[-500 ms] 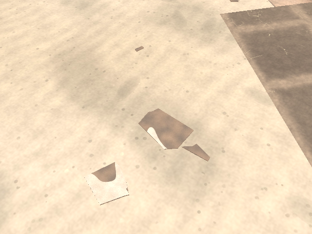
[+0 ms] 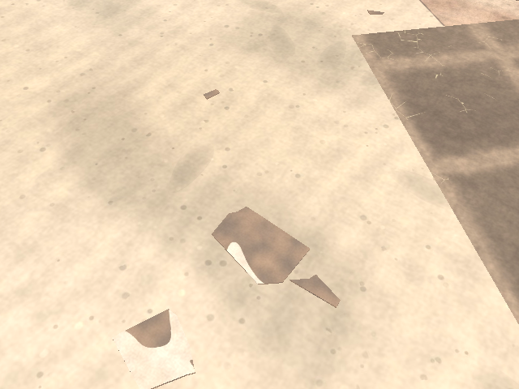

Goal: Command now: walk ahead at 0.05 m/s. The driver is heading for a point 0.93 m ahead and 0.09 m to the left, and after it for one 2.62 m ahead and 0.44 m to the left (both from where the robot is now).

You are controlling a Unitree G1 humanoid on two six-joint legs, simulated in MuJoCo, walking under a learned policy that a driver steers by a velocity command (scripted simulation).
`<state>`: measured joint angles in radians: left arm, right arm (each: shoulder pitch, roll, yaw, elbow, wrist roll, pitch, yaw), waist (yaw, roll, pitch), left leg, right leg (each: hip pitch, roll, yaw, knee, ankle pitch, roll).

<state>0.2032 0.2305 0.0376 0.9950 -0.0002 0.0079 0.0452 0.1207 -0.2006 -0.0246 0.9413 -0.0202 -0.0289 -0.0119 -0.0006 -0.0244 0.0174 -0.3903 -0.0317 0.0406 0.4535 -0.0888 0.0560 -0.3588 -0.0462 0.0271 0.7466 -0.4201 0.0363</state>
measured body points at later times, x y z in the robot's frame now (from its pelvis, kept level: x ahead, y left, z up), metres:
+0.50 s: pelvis +0.05 -0.03 +0.00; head +0.06 -0.03 +0.45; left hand +0.05 +0.20 -0.15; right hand +0.11 -0.28 -0.15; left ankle +0.09 +0.09 -0.73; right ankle +0.01 -0.15 -0.73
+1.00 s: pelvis +0.07 -0.03 +0.00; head +0.07 -0.03 +0.45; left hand +0.03 +0.21 -0.16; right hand +0.11 -0.28 -0.15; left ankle +0.09 +0.09 -0.73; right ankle +0.01 -0.15 -0.73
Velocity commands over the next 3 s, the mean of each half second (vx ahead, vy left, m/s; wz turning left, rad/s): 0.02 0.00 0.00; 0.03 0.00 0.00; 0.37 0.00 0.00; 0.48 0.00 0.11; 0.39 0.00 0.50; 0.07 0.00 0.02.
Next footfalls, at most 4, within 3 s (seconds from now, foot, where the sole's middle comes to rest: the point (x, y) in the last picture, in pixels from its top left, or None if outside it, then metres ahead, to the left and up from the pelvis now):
0.06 right None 0.05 -0.15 -0.77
1.64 right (314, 368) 0.54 -0.12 -0.77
2.22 left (220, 267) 0.83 0.13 -0.77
2.68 right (258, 205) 1.07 0.02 -0.77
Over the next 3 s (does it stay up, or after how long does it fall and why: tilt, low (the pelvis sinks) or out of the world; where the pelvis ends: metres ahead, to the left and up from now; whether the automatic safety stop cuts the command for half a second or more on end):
stays up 0.91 0.07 0.00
